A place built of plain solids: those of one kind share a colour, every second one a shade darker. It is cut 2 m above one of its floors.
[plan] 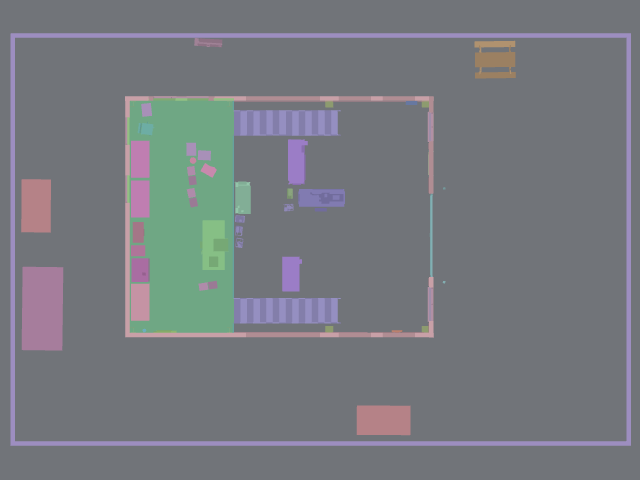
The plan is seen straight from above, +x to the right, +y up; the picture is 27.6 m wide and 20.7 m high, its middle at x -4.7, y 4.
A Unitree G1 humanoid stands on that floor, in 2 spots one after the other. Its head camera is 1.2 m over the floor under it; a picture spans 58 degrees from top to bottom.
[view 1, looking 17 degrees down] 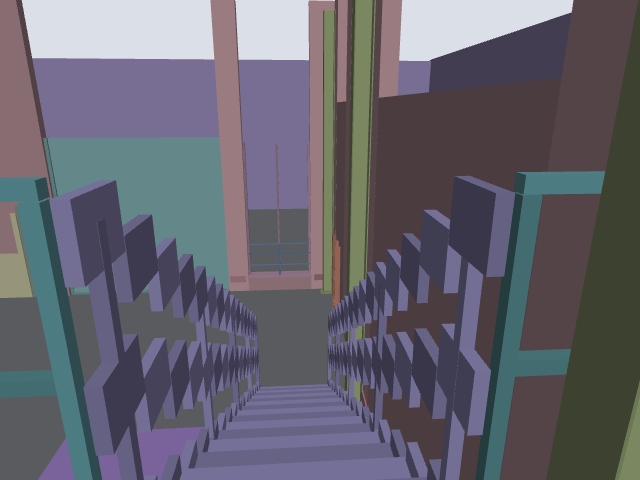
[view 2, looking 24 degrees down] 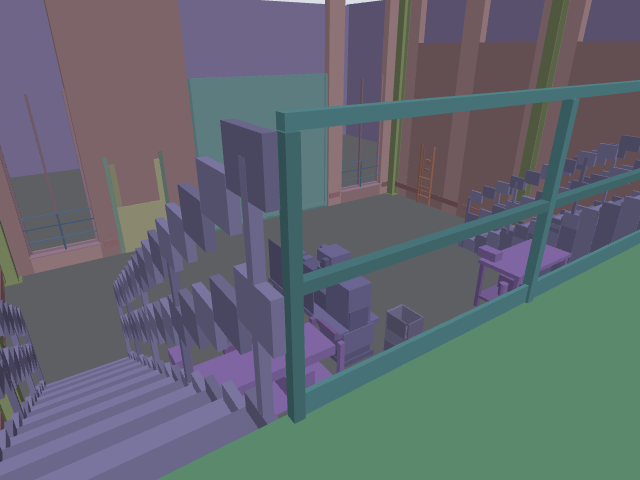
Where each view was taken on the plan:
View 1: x -9.44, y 0.95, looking -4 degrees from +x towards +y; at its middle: wall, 9.90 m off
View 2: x -9.44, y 9.05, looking -34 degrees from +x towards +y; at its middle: ground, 10.08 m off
